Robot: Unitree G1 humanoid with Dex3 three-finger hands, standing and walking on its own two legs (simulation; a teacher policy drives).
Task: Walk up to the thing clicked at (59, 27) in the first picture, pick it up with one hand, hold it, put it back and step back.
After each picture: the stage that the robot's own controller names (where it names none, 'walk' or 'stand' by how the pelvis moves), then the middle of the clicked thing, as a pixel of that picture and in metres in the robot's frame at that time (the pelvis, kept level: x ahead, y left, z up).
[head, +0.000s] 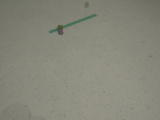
stand; (60, 30) +1.57 +0.34 -0.72
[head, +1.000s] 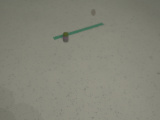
walk; (65, 37) +1.45 +0.17 -0.71
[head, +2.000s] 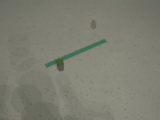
walk; (60, 65) +0.93 +0.20 -0.71
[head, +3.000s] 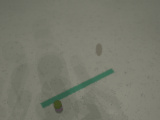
walk; (58, 106) +0.54 +0.22 -0.71
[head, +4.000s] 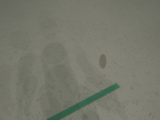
stand; out of the picture +0.37 +0.21 -0.72
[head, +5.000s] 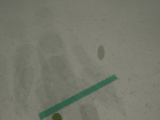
walk; (57, 119) +0.39 +0.21 -0.72
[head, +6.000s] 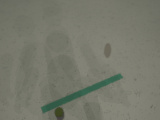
stand; (59, 114) +0.41 +0.19 -0.69
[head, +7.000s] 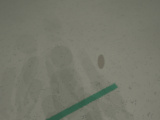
stand; out of the picture +0.38 +0.24 -0.71
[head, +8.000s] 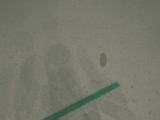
stand; out of the picture +0.38 +0.23 -0.71
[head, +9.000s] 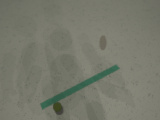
stand; (58, 108) +0.42 +0.24 -0.69
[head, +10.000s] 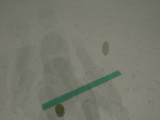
stand; (60, 110) +0.44 +0.17 -0.70
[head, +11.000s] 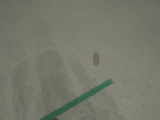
stand; out of the picture +0.41 +0.24 -0.71
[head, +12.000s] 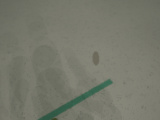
stand; out of the picture +0.40 +0.23 -0.72
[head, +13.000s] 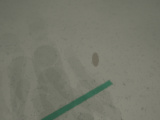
stand; out of the picture +0.39 +0.23 -0.72
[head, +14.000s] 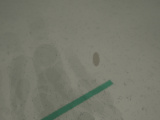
go down; out of the picture +0.39 +0.23 -0.72
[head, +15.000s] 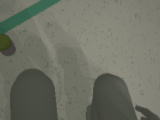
go down; (5, 45) +0.44 +0.32 -0.30
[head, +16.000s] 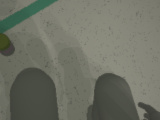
approach; (4, 45) +0.43 +0.34 -0.29
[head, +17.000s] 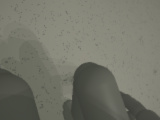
close in; out of the picture +0.37 +0.38 -0.21
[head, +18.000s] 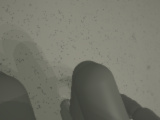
close; out of the picture +0.37 +0.38 -0.21
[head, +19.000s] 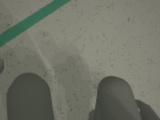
lift; out of the picture +0.33 +0.33 -0.08
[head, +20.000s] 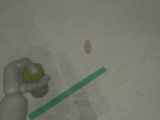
hold; (36, 81) +0.33 +0.18 +0.03
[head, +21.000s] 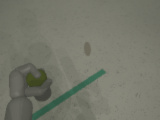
hold; (39, 86) +0.33 +0.17 -0.01
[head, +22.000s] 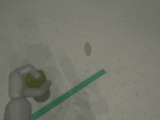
hold; (38, 87) +0.33 +0.18 -0.01
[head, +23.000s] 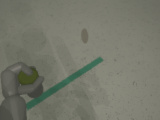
crouch; (31, 83) +0.34 +0.20 -0.05
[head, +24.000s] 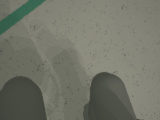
lower; out of the picture +0.45 +0.33 -0.11
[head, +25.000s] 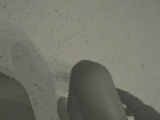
lower; out of the picture +0.37 +0.38 -0.22
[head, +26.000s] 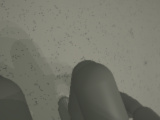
lower; out of the picture +0.37 +0.39 -0.21
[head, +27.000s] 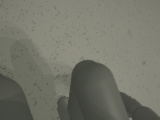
lower; out of the picture +0.37 +0.39 -0.21
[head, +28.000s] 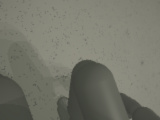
lower; out of the picture +0.37 +0.39 -0.21
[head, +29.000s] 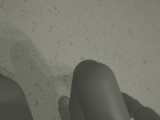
open; out of the picture +0.36 +0.39 -0.21
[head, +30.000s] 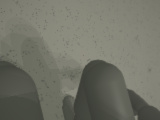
stand; out of the picture +0.37 +0.38 -0.22
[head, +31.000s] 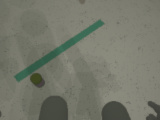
walk; (37, 80) +0.43 +0.29 -0.49
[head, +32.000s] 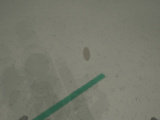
stand; out of the picture +0.39 +0.26 -0.66
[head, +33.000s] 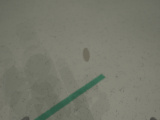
stand; out of the picture +0.39 +0.27 -0.67
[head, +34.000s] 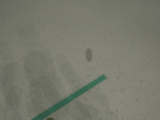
stand; out of the picture +0.40 +0.25 -0.70
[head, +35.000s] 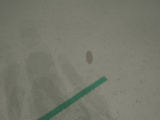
stand; out of the picture +0.40 +0.26 -0.72
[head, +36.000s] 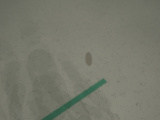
stand; out of the picture +0.37 +0.26 -0.72
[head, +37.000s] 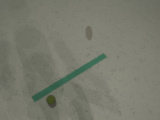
walk; (51, 101) +0.44 +0.21 -0.70
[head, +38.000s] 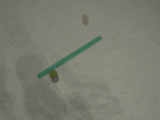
walk; (54, 76) +0.68 +0.28 -0.69
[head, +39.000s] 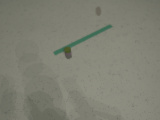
stand; (68, 52) +1.01 +0.23 -0.70
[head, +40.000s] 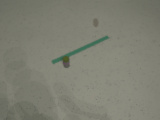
stand; (66, 62) +1.00 +0.20 -0.72
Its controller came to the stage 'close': yes
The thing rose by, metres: 0.70
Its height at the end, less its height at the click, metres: +0.00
